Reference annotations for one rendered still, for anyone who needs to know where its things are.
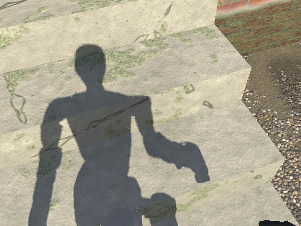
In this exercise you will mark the left robot thigh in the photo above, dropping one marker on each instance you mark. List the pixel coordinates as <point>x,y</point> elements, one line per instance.
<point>123,216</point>

